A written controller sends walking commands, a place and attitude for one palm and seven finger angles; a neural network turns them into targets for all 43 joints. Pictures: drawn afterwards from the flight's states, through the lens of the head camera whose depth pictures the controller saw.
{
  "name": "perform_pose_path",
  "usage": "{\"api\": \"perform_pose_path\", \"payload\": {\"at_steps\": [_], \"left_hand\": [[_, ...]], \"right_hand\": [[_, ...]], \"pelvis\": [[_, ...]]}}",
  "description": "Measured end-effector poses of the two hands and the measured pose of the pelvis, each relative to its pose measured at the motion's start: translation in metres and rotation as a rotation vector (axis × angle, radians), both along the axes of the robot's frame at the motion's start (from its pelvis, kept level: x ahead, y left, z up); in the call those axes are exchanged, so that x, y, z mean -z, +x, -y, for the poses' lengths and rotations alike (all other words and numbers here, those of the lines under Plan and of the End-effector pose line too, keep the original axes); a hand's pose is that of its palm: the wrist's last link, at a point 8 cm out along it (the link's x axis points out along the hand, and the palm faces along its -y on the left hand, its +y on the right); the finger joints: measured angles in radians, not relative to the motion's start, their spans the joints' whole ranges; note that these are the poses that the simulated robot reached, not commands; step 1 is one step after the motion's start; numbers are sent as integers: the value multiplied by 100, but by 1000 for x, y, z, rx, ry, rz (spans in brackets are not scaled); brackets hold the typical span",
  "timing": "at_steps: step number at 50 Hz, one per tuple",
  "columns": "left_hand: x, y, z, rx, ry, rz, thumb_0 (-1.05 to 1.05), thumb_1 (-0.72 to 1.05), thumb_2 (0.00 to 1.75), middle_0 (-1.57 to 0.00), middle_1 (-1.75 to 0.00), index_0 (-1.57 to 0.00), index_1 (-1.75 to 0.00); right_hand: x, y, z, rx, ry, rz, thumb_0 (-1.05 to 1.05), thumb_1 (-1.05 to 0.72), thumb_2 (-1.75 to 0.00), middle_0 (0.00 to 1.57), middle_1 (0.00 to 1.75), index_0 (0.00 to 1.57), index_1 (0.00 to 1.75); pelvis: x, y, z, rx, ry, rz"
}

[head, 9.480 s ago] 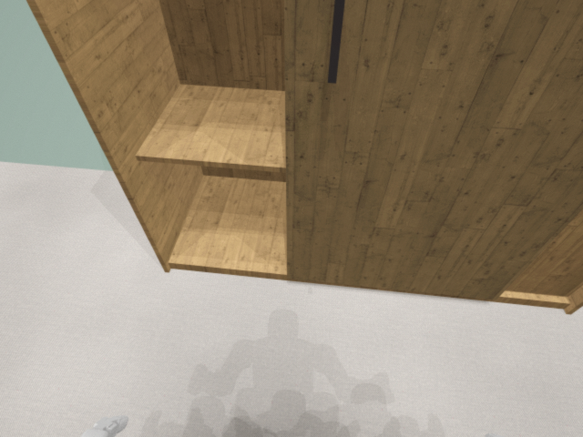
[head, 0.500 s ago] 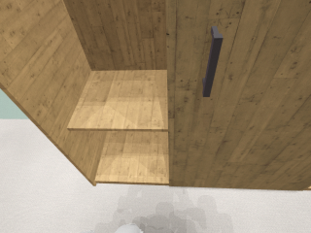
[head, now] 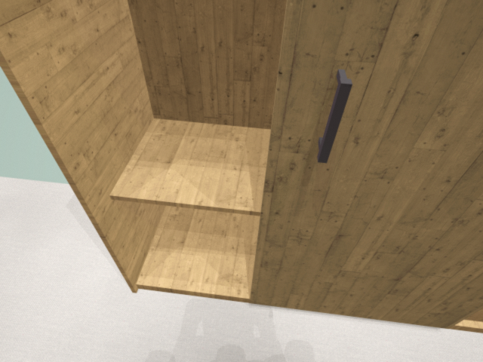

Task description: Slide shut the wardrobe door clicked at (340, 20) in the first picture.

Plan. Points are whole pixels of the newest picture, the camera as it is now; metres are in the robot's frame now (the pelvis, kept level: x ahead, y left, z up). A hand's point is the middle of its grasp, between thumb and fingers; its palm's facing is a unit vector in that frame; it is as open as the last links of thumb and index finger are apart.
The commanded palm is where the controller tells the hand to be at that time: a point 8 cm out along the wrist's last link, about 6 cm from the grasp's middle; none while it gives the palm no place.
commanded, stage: come to a stop and stand still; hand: right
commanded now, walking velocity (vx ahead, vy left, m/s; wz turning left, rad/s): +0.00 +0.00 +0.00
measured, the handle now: (331, 118) +0.47 -0.11 +0.20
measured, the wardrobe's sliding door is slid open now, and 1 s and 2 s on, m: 0.48 0.48 0.48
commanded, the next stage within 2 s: look again from close up in 0.90 s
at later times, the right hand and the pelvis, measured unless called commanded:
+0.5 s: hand out of the picture -0.01 -0.15 -0.19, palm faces +0.05 +0.98 -0.18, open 7.4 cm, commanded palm none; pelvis +0.01 +0.01 -0.01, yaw -2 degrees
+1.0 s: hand out of the picture +0.00 -0.17 -0.19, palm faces +0.03 +0.99 -0.17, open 7.4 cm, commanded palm none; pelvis +0.03 +0.00 +0.00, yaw -1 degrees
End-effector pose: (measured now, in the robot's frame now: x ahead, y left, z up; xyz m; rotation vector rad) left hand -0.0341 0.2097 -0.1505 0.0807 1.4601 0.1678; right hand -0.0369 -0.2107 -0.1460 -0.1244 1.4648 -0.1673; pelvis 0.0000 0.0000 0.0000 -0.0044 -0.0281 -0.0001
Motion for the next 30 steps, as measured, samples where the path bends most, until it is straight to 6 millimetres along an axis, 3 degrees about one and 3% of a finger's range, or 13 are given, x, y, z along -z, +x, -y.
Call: {"api": "perform_pose_path", "payload": {"at_steps": [5, 10, 17, 30], "left_hand": [[-1, -20, 4, -5, -11, -48, 0, 91, 90, -20, -30, -20, -29], [0, -24, 2, 18, -27, -55, 1, 91, 90, -20, -30, -20, -29], [8, -1, -7, 56, -14, 19, 0, 91, 90, -19, -30, -20, -29], [-2, 52, -21, 98, 41, 95, 2, 93, 90, -20, -30, -20, -29]], "right_hand": [[2, -3, -13, 10, 22, 6, 0, -91, -90, 20, 29, 20, 30], [2, -14, -22, 8, 22, 6, 0, -91, -90, 20, 29, 20, 30], [9, -15, -18, 5, 16, 17, 1, -91, -90, 20, 30, 20, 30], [10, 34, -9, -10, 8, 109, 0, -91, -90, 20, 29, 20, 30]], "pelvis": [[-1, -4, -4, 7, -6, -6], [1, -9, -8, 23, 6, -17], [11, -8, -9, 42, 30, -18], [8, 12, -9, 26, 8, -24]]}}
